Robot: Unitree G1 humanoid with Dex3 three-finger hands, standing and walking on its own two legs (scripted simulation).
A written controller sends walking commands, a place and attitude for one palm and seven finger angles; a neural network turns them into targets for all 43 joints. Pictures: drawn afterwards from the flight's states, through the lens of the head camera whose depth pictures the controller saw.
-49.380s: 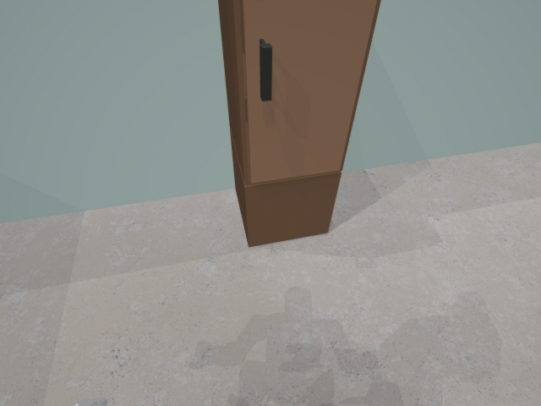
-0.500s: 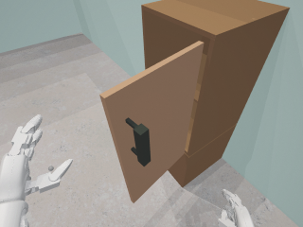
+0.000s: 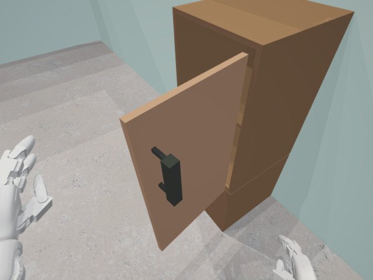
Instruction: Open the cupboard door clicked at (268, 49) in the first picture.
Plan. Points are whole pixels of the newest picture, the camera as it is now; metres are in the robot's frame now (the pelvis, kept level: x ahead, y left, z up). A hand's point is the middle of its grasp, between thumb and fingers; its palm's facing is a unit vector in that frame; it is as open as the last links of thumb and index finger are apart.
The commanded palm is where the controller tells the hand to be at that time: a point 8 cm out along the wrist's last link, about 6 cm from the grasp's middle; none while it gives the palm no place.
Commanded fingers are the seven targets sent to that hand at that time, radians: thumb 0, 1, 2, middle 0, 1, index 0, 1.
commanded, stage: draw the hand back to the body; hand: left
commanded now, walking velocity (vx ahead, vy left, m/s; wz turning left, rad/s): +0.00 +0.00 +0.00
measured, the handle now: (165, 176) +0.31 +0.09 +0.08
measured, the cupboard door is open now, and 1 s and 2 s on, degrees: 100 100 100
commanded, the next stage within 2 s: step back with the hand held close in 0.06 s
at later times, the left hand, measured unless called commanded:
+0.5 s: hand (41, 212) +0.17 +0.26 +0.14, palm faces +0.32 -0.80 -0.51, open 7.4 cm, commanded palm +0.11 +0.31 +0.17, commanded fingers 0.00 0.90 0.90 -0.20 -0.30 -0.20 -0.30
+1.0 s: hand out of the picture +0.09 +0.28 +0.15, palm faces +0.44 -0.78 -0.45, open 7.4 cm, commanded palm +0.02 +0.33 +0.17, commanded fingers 0.00 0.90 0.90 -0.20 -0.30 -0.20 -0.30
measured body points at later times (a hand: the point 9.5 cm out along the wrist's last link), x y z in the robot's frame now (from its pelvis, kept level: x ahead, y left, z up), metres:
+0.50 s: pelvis -0.03 +0.01 +0.00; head -0.01 +0.00 +0.45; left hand +0.15 +0.30 +0.17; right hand +0.15 -0.23 -0.08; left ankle -0.02 +0.12 -0.74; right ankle -0.03 -0.11 -0.74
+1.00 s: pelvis -0.12 +0.03 -0.02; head -0.09 +0.04 +0.42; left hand +0.06 +0.32 +0.18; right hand +0.05 -0.21 -0.10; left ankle -0.02 +0.12 -0.74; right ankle -0.03 -0.11 -0.74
